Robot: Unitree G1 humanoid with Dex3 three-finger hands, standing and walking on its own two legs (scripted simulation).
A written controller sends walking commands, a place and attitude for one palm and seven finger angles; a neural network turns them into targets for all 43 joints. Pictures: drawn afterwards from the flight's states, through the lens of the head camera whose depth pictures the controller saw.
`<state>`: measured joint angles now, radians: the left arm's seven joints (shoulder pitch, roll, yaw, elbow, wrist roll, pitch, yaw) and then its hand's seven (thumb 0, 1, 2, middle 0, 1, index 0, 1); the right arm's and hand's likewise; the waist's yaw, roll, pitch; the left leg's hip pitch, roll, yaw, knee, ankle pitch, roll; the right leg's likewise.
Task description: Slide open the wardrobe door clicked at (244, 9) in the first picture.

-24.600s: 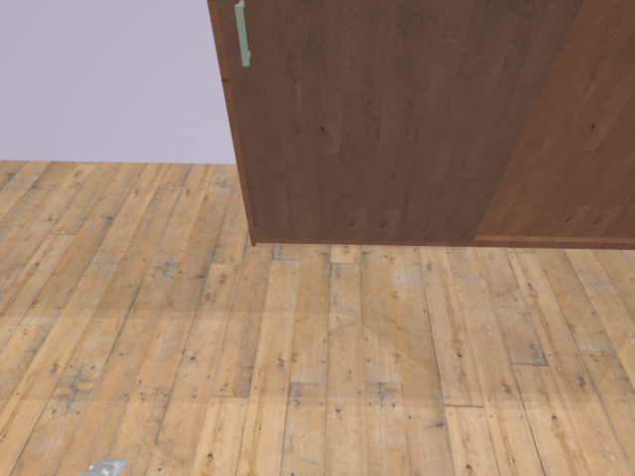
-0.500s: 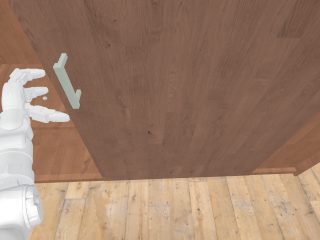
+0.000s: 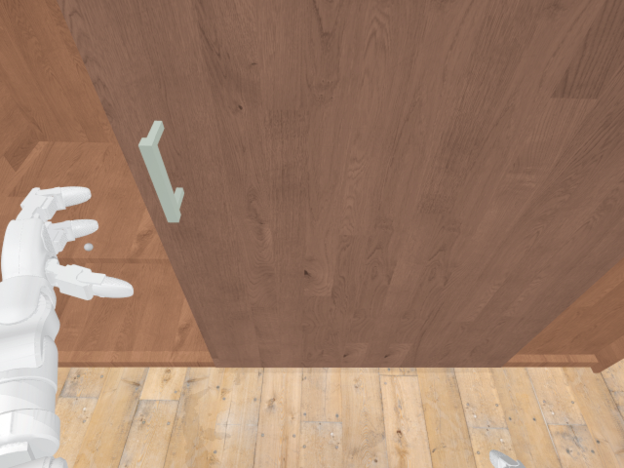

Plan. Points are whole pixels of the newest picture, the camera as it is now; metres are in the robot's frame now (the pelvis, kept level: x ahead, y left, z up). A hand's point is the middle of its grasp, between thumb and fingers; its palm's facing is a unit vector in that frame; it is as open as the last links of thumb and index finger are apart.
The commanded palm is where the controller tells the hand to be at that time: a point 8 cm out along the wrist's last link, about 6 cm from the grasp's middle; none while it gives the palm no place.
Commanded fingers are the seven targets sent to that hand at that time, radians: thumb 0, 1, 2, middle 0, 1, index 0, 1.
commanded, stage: slip the hand off the handle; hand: left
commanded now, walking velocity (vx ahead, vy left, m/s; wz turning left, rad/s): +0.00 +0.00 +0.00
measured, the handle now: (165, 174) +0.47 +0.24 +0.11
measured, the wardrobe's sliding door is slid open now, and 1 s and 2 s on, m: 0.55 0.55 0.55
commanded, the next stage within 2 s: draw the hand back to the body in 0.26 s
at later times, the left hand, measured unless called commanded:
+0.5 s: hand (78, 279) +0.29 +0.28 +0.12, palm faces +0.24 -0.97 -0.01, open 14.7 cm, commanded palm +0.25 +0.32 +0.12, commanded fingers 0.00 -0.55 0.20 -0.25 -1.15 -0.25 -1.15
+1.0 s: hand (34, 330) +0.22 +0.27 +0.14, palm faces +0.39 -0.90 -0.19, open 14.1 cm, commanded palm +0.17 +0.30 +0.15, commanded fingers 0.00 -0.12 0.41 -0.23 -0.89 -0.23 -0.89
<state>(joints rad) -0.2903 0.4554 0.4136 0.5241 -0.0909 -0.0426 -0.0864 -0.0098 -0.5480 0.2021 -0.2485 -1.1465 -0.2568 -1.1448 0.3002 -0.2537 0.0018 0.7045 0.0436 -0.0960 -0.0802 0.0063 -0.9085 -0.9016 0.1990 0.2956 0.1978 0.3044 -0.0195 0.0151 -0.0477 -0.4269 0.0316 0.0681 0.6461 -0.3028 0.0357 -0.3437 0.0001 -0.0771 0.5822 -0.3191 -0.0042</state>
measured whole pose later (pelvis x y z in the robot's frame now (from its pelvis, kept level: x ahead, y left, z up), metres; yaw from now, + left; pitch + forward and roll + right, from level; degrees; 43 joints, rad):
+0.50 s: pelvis -0.01 -0.02 +0.00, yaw +2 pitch +0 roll -1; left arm -0.19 0.41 0.40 0.41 -0.28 -0.05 -0.27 -0.01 -0.55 0.20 -0.25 -1.15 -0.25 -1.14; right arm 0.21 -0.25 0.05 0.73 0.06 -0.19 -0.14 0.01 -0.91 -0.90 0.20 0.30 0.20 0.30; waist 0.03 0.02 0.00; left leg -0.33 0.03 0.03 0.59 -0.26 0.01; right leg -0.24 0.00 -0.11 0.54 -0.30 -0.03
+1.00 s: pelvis -0.02 -0.02 +0.01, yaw +1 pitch -5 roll -1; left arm 0.14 0.36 0.38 0.00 -0.20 -0.05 -0.07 -0.01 -0.42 0.27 -0.25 -1.07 -0.25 -1.06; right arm 0.19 -0.25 0.04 0.70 0.03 -0.27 -0.12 0.01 -0.91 -0.90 0.20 0.30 0.20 0.30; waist 0.05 0.04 0.01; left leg -0.22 0.03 0.05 0.53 -0.23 0.01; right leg -0.14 0.01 -0.09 0.48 -0.26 -0.02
